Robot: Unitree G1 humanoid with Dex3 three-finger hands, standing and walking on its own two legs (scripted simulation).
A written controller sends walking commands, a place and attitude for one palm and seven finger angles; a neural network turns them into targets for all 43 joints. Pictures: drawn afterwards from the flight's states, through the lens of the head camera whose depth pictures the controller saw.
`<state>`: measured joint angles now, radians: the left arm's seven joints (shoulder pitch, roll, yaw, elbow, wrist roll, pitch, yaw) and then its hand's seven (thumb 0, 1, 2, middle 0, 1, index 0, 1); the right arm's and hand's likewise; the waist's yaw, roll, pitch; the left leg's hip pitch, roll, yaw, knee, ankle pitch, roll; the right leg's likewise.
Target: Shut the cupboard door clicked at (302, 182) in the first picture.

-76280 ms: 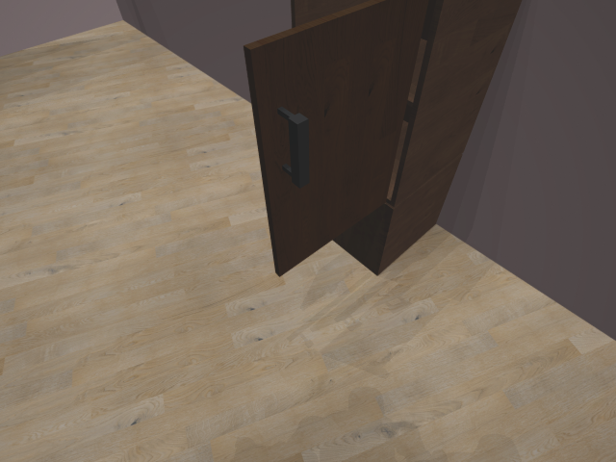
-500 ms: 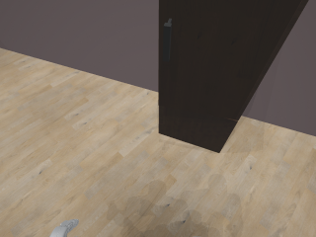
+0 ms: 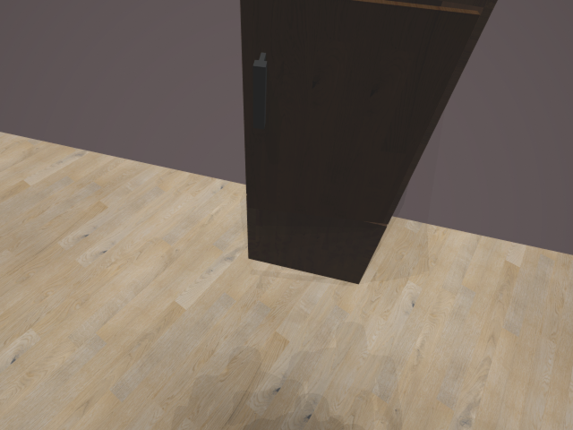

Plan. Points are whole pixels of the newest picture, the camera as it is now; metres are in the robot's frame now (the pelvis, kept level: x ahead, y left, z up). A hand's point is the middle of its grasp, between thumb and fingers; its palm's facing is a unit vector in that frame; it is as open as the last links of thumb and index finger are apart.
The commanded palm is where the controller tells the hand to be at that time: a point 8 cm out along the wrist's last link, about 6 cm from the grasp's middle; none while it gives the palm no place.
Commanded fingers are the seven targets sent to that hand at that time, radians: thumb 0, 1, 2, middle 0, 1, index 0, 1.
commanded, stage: take the last steps up to it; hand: left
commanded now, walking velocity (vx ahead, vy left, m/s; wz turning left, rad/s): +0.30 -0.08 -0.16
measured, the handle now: (261, 91) +0.72 +0.10 +0.07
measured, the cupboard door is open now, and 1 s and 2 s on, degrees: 8 8 8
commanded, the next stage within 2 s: come to a stop and stand still in 0.70 s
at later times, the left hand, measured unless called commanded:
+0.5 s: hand out of the picture +0.08 +0.13 -0.17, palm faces +0.00 -0.99 -0.14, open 7.4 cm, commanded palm none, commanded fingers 0.00 0.90 0.90 -0.20 -0.30 -0.20 -0.30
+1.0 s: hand (222, 315) +0.33 +0.13 -0.16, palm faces -0.06 -0.97 -0.24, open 7.3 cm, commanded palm none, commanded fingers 0.00 0.90 0.90 -0.20 -0.30 -0.20 -0.30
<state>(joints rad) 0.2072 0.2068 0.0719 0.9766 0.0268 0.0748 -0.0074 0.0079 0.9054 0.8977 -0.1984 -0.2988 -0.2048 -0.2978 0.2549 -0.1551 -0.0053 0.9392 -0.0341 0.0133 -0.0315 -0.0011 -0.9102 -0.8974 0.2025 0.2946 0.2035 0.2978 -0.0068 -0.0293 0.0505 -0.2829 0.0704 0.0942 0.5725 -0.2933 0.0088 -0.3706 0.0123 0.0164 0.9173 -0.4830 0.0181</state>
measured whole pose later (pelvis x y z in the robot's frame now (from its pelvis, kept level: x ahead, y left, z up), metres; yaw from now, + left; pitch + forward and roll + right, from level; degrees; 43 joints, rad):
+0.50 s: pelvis +0.10 -0.03 +0.00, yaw -2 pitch +0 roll -1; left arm 0.35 0.12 0.03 1.10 0.03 -0.04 0.00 0.01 0.91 0.90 -0.20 -0.30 -0.20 -0.30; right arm 0.25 -0.19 -0.04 1.02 -0.02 0.00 0.01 0.00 -0.91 -0.90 0.20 0.29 0.20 0.30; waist -0.01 0.01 0.05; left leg -0.51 0.09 0.08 0.83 -0.29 0.00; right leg 0.00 0.03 -0.08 0.33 -0.33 -0.04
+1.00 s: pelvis +0.25 -0.05 +0.00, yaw -3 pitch -1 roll +1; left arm 0.18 0.18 0.03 1.05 0.03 -0.01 0.01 0.00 0.91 0.90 -0.19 -0.30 -0.20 -0.30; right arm 0.29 -0.15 -0.02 1.09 -0.01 0.02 -0.02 0.00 -0.92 -0.90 0.20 0.29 0.20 0.30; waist -0.03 0.01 0.04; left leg -0.20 0.06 0.12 0.53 -0.32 -0.02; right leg -0.30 -0.04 -0.04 0.56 -0.24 0.00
